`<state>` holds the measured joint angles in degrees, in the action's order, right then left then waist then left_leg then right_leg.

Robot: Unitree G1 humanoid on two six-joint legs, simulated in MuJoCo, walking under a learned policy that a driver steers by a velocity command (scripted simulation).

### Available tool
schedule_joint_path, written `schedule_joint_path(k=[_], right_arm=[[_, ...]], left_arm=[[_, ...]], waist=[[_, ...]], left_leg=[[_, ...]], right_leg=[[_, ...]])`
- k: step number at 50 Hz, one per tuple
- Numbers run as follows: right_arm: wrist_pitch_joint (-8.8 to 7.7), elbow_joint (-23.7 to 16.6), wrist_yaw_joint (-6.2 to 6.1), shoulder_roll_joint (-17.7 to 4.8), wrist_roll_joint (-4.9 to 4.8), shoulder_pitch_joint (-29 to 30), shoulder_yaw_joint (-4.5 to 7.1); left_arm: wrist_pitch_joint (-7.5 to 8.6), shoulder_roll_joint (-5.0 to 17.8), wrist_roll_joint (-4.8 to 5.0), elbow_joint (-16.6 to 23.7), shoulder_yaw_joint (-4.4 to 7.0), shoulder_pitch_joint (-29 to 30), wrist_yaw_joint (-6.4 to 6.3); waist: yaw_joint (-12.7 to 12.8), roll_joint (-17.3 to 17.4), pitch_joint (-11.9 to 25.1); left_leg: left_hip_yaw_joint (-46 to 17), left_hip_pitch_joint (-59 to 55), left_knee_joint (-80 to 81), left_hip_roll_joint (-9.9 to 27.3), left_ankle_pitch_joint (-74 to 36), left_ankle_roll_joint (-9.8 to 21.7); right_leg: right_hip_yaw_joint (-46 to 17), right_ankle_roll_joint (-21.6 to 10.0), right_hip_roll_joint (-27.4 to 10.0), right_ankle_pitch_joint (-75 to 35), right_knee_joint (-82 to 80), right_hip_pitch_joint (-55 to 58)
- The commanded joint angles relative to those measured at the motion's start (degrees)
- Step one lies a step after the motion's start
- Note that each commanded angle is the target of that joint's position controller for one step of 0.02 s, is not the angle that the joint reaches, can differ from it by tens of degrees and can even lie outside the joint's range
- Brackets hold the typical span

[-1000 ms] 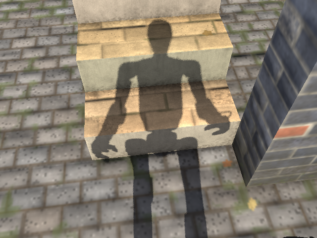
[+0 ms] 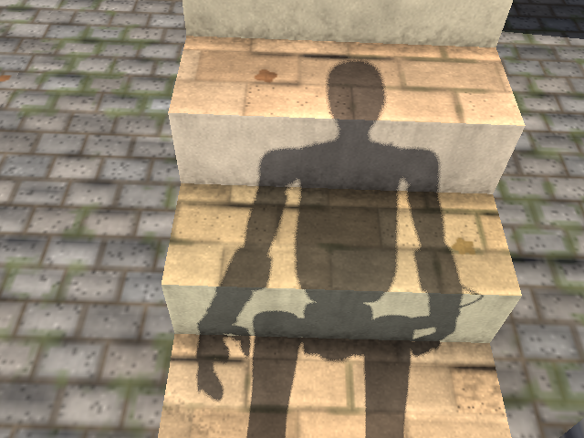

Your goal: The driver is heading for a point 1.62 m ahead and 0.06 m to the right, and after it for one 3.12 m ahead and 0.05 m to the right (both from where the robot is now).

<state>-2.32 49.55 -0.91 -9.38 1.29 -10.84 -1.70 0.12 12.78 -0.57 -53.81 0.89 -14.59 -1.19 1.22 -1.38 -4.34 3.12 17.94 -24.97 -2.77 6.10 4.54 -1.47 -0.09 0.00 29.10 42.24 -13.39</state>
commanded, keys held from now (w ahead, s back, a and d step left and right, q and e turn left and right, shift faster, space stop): no key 1.00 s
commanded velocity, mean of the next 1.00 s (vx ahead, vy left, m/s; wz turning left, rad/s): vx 0.02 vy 0.00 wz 0.00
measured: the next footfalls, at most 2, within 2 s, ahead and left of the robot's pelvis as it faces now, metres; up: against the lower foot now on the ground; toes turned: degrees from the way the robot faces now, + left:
right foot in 0.10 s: +0.04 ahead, -0.14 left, +0.00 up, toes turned +1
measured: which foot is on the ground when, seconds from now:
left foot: down 0.00-1.00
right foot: up 0.00-0.08, down 0.10-1.00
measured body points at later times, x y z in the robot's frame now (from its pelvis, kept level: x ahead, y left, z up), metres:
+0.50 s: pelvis +0.03 +0.00 +0.01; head +0.04 -0.01 +0.46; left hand +0.11 +0.25 -0.13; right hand +0.14 -0.27 -0.12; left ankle +0.08 +0.07 -0.74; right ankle +0.00 -0.13 -0.74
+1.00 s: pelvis +0.04 +0.01 +0.01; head +0.04 +0.00 +0.46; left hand +0.12 +0.27 -0.13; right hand +0.15 -0.25 -0.12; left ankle +0.08 +0.07 -0.74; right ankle +0.00 -0.13 -0.74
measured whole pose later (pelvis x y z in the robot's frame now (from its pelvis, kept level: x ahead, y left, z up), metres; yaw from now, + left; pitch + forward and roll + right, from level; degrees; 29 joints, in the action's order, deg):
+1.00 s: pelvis +0.04 +0.01 +0.01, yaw +1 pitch +0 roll +0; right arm -1.0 55.9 -1.2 -13.8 0.9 -6.8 1.4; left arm 1.9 14.2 -0.4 -61.1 1.2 -8.7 -1.5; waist -1.0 -0.2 -0.3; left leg 1.6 13.6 -20.7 -5.0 7.0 5.0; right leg -0.8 1.6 -1.9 16.7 23.6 -6.7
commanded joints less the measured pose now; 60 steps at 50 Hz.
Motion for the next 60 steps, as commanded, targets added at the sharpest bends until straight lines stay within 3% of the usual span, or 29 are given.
schedule_joint_path(k=[1, 3, 5, 6, 7, 8, 9, 10, 12, 14, 27, 28, 31, 39, 40, 42, 43, 51, 60], right_arm=[[0.47, -1.7, -0.52, -8.3, 0.01, -0.7, 1.82], [1.10, -1.2, -0.27, -8.4, -0.80, 0.3, 1.91], [1.61, -0.4, 0.20, -8.4, -1.19, -1.0, 2.06], [2.06, -0.2, 0.47, -8.8, -1.44, -1.8, 2.49], [2.08, 0.3, 0.74, -8.4, -1.15, -2.3, 2.44], [1.82, 1.1, 0.80, -8.1, -0.88, -3.5, 2.49], [1.31, -0.6, -1.01, -11.3, -1.12, 2.0, 3.81], [1.08, -0.9, -1.90, -10.8, -0.89, 2.8, 3.63], [1.13, -0.1, -2.48, -9.6, -1.04, 1.2, 3.59], [1.28, 0.6, -2.45, -9.1, -1.16, 0.1, 3.61], [1.41, 1.6, -1.63, -11.7, -1.03, 3.3, 3.95], [0.89, 1.6, -1.23, -10.7, -0.50, 3.3, 3.73], [0.38, 2.2, -0.56, -11.0, -0.63, 3.9, 3.76], [0.98, 2.8, -0.64, -11.5, -0.69, 5.6, 4.11], [1.13, 2.8, -0.28, -11.0, -0.22, 5.5, 4.02], [1.24, 2.9, 0.05, -11.0, -0.27, 5.4, 4.12], [0.93, 3.1, -0.05, -11.3, -0.24, 5.4, 4.34], [0.70, 3.6, -0.90, -11.2, -0.47, 6.5, 4.36], [0.79, 4.2, -1.03, -10.9, -0.57, 5.7, 4.32]], left_arm=[[-0.94, 3.7, -0.12, -0.8, 0.71, -7.8, -0.44], [-0.98, 2.7, -0.38, -1.7, 0.27, -7.7, -0.52], [-0.43, 4.3, -1.52, -1.2, 0.03, -5.7, -0.52], [-0.34, 6.6, -1.27, -1.2, 0.60, -4.6, -0.38], [-0.15, 6.2, -0.99, -2.0, 0.63, -4.6, -0.19], [0.23, 5.0, -0.80, -2.4, 0.44, -4.6, -0.18], [1.31, 8.0, 0.10, -0.6, 1.71, 1.0, -0.72], [2.15, 6.8, -0.04, -0.2, 1.48, 1.8, -0.91], [3.12, 5.5, 0.08, -1.2, 1.30, 0.5, -0.88], [3.47, 5.3, 0.22, -1.9, 1.38, -0.2, -0.69], [3.82, 7.8, 0.18, -1.6, 1.86, 3.8, 0.13], [3.77, 7.9, 0.78, -2.9, 1.81, 3.0, 0.06], [3.13, 7.9, 0.84, -2.1, 1.72, 5.0, 0.43], [2.47, 8.2, 0.35, -2.8, 1.52, 6.4, 0.25], [2.39, 7.5, 0.29, -3.4, 1.24, 6.0, 0.12], [2.31, 7.9, 0.30, -3.9, 1.23, 5.8, -0.07], [2.29, 8.6, 0.29, -4.4, 1.53, 6.2, 0.01], [2.49, 8.3, 0.14, -6.0, 1.56, 5.7, -0.98], [2.97, 8.0, 0.23, -7.4, 1.70, 4.0, -0.85]], waist=[[0.9, 7.8, 8.3], [1.6, 6.4, 7.5], [0.5, 5.0, 3.5], [-0.9, 2.2, -1.1], [-1.2, -0.9, -2.4], [-1.4, -2.1, -1.5], [-1.8, -0.8, 0.6], [-1.4, -0.1, 2.6], [-1.6, -0.3, 2.9], [-1.8, -0.8, 2.4], [-1.8, 1.1, 5.8], [-2.5, 1.8, 7.0], [-2.2, 1.7, 7.0], [-2.0, 0.5, 6.1], [-2.0, 0.7, 6.2], [-1.9, 1.0, 6.5], [-2.3, -0.5, 6.6], [-2.1, 2.3, 5.9], [-2.3, 1.7, 6.5]], left_leg=[[-12.2, -5.1, 10.5, 12.1, -5.7, 3.8], [-12.0, -1.8, 11.4, 10.7, 10.0, 1.9], [-13.0, 3.5, 13.1, 9.1, 22.0, -2.2], [-11.5, 2.2, 13.6, 6.9, 20.1, -3.0], [-10.9, -1.3, 12.1, 6.9, 16.2, -2.5], [-10.7, -4.0, 10.6, 7.0, 13.0, -1.8], [-9.4, -4.8, 10.3, 4.7, 14.7, -1.2], [-9.4, -5.5, 10.1, 4.9, 14.7, -0.7], [-9.4, -6.3, 10.0, 4.8, 12.2, 0.1], [-9.0, -7.7, 9.3, 4.6, 9.1, 0.5], [-9.2, -12.8, 6.8, 4.9, -6.1, 1.4], [-8.7, -13.9, 6.7, 5.0, -7.2, 1.0], [-9.0, -14.5, 5.8, 5.0, -10.8, 1.1], [-9.3, -13.4, 6.8, 4.8, -7.2, 1.2], [-9.7, -13.5, 6.8, 5.4, -8.6, 1.5], [-9.8, -13.7, 6.9, 5.5, -8.6, 1.7], [-9.7, -14.4, 6.4, 5.7, -7.6, 2.1], [-11.2, -9.7, 10.0, 6.4, 3.7, 2.0], [-10.5, -10.8, 9.8, 6.1, 2.9, 2.1]], right_leg=[[0.8, 0.7, -0.2, -4.9, -5.6, 4.4], [1.1, 0.5, -0.6, -13.8, -14.0, 8.2], [-3.3, 0.0, -4.4, -18.4, -20.4, 9.3], [-4.3, -0.5, -4.4, -12.2, -20.2, 1.8], [-4.0, -0.6, -4.2, -10.6, -21.2, -1.7], [-3.8, -0.4, -4.3, -11.7, -22.1, -1.8], [-1.7, 0.3, -2.7, -11.2, -21.1, -2.1], [-2.1, 0.5, -3.1, -12.2, -21.7, -1.2], [-2.4, 0.5, -3.2, -13.4, -22.3, -1.2], [-2.5, 0.2, -3.4, -14.4, -23.1, -1.8], [-2.5, 0.2, -3.8, -20.0, -24.3, 1.0], [-2.6, 0.0, -3.8, -20.0, -24.3, 0.9], [-2.2, -1.1, -4.1, -21.2, -24.0, 1.2], [-1.7, -0.6, -4.1, -18.4, -24.0, 0.8], [-1.5, -1.1, -4.3, -18.8, -23.6, 0.7], [-1.5, -1.2, -4.3, -18.4, -23.5, 0.7], [-0.7, -1.3, -4.0, -17.3, -22.9, -0.4], [-0.9, -0.1, -3.7, -15.7, -22.5, 0.3], [-1.0, -0.3, -3.7, -16.0, -23.1, -0.8]])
